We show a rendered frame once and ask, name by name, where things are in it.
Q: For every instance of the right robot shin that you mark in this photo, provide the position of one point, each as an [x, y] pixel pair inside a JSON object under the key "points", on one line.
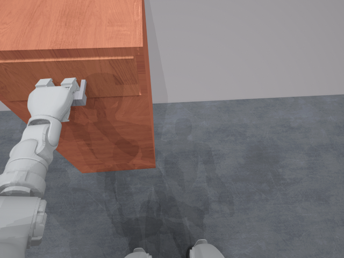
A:
{"points": [[201, 241]]}

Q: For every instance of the drawer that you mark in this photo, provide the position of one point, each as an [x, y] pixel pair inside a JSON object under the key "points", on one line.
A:
{"points": [[106, 76]]}

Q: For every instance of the left robot upper arm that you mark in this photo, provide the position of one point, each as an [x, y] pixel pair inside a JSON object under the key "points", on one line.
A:
{"points": [[22, 223]]}

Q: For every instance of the left robot hand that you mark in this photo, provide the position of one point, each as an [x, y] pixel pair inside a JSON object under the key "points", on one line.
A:
{"points": [[50, 100]]}

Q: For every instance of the left robot shin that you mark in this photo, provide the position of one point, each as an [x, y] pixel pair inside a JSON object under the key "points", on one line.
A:
{"points": [[138, 250]]}

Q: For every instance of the robot shin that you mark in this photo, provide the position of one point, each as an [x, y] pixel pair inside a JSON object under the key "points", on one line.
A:
{"points": [[138, 250], [201, 241]]}

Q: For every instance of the robot left forearm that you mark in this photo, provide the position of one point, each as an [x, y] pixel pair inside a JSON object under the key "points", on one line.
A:
{"points": [[26, 169]]}

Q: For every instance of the handle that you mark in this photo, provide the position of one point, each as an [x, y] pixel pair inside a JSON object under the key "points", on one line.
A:
{"points": [[79, 96]]}

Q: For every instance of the cabinet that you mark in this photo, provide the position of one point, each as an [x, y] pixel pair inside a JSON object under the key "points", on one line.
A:
{"points": [[108, 133]]}

